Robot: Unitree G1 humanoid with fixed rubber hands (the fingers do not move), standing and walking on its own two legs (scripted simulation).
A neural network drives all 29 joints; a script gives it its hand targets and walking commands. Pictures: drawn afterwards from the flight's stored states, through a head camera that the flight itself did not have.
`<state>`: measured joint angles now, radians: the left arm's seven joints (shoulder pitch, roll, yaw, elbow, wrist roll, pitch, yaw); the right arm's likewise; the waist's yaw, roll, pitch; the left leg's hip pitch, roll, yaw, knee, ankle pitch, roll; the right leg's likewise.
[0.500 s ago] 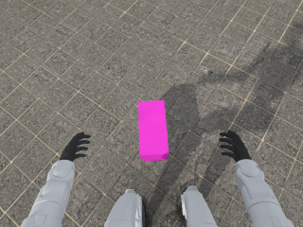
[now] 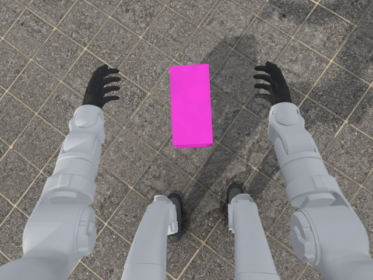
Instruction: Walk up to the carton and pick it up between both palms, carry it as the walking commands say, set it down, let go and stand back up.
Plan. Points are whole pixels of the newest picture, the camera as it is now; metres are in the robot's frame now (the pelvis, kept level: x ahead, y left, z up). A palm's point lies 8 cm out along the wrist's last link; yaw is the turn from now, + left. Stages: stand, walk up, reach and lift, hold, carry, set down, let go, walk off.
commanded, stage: reach and lift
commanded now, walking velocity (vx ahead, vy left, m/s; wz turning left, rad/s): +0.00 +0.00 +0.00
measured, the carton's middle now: (192, 110) +0.53 +0.05 -0.57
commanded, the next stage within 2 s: none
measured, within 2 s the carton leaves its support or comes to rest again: neither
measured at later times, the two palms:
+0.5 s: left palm (109, 94) +0.47 +0.22 -0.15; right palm (258, 82) +0.51 -0.12 -0.16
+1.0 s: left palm (137, 116) +0.46 +0.22 -0.35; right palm (240, 107) +0.49 -0.11 -0.36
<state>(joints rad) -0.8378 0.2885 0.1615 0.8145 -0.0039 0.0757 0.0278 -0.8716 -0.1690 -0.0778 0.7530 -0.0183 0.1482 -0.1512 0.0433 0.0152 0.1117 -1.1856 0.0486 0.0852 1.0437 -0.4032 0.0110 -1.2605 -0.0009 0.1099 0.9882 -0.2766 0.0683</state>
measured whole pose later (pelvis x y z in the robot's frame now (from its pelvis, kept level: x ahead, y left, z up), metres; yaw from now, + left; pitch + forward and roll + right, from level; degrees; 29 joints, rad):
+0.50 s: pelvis +0.00 +0.00 -0.02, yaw +1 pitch +42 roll +2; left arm -1.03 0.24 0.30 0.82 0.00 0.04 0.03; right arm -1.12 -0.15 -0.18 0.80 -0.03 0.11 -0.16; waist 0.06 0.00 0.10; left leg -1.42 0.05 0.08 1.06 -0.38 0.01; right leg -1.50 0.00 0.11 1.00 -0.25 0.07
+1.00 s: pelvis -0.05 -0.01 -0.15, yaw +3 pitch +41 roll +2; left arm -1.34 0.23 0.34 0.80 0.00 0.09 0.09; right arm -1.40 -0.23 -0.26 0.84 -0.03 0.11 -0.18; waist 0.05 -0.01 0.43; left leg -1.82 0.03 0.05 1.63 -0.51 0.01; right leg -1.89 0.00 0.11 1.57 -0.39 0.07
